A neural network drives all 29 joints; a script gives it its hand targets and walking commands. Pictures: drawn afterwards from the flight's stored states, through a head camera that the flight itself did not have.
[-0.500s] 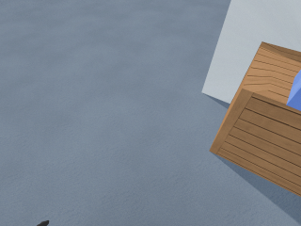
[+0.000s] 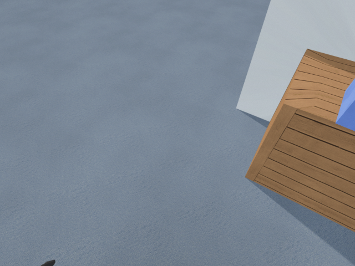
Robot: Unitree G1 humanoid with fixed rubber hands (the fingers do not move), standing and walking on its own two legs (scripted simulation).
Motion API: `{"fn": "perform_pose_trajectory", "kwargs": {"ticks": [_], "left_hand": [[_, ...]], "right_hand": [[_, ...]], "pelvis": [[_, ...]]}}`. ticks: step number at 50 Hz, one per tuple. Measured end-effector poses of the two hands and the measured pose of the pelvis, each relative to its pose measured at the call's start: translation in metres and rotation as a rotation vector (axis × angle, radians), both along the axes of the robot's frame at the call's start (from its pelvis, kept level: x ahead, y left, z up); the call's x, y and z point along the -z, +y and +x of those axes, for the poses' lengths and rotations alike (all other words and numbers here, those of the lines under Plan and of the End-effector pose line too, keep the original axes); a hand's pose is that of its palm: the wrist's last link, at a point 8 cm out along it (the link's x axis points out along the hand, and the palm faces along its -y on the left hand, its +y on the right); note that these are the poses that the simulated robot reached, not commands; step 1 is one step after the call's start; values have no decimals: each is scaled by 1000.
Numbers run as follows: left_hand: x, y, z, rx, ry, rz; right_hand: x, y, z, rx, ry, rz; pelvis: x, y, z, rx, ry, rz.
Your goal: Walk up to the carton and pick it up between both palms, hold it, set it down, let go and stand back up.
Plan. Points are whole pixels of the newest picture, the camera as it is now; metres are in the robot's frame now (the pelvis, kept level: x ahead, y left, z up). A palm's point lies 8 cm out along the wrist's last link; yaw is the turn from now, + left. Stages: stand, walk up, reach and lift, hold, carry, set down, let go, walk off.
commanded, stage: walk up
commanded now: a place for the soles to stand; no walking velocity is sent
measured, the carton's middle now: out of the picture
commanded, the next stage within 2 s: none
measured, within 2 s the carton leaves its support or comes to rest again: neither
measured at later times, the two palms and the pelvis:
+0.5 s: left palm out of the picture +0.14 +0.16 -0.10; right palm out of the picture +0.11 -0.52 -0.10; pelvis +0.06 -0.17 -0.01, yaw -7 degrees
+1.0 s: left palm (161, 203) +0.31 +0.05 -0.13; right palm out of the picture +0.16 -0.63 -0.04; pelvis +0.15 -0.26 -0.01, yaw -13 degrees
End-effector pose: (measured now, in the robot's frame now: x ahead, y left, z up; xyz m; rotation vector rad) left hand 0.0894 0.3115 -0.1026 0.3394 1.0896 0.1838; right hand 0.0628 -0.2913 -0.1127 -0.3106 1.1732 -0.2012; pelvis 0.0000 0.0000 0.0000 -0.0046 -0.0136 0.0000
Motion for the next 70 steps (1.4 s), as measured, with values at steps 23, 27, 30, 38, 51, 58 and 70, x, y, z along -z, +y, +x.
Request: {"fn": "perform_pose_trajectory", "kwargs": {"ticks": [23,27,30,38,51,58,70], "left_hand": [[0,-145,50,14,114,2],[-5,-156,62,25,149,22],[-2,-168,82,47,137,15],[17,-199,152,125,60,-40],[29,-274,226,213,42,-87],[26,-336,250,228,47,-26],[2,-402,265,227,85,35]], "right_hand": [[-10,-220,47,46,-17,-149],[-19,-241,55,53,6,-161],[-23,-253,63,63,14,-174],[-32,-270,90,93,-15,-234],[-71,-345,100,164,-15,-329],[-35,-408,115,180,-26,-271],[-41,-477,129,213,-13,-238]], "pelvis": [[10,-160,52,112,38,19],[4,-179,66,134,51,6],[5,-189,79,144,48,-7],[13,-200,114,168,32,-23],[7,-268,157,227,21,-37],[23,-334,176,248,26,21],[5,-408,198,304,12,18]]}}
